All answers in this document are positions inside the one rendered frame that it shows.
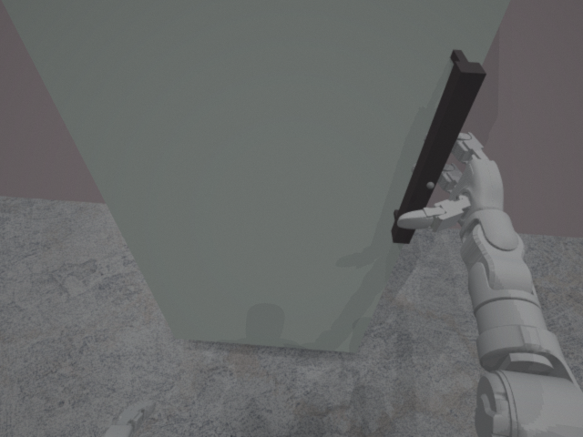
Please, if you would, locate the right robot upper arm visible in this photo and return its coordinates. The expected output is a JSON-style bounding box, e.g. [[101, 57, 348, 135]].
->
[[475, 370, 583, 437]]

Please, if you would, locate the robot right hand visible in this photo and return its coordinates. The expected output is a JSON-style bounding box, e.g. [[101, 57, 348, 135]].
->
[[397, 132, 504, 232]]

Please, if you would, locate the handle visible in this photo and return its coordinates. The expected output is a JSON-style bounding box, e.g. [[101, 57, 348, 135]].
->
[[391, 50, 486, 244]]

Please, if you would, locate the robot left hand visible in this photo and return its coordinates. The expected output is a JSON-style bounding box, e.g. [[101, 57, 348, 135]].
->
[[103, 400, 156, 437]]

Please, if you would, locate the robot right forearm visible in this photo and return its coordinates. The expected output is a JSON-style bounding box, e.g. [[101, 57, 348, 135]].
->
[[459, 209, 583, 396]]

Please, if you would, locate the fridge door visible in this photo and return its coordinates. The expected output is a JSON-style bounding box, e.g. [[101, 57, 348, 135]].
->
[[2, 0, 510, 353]]

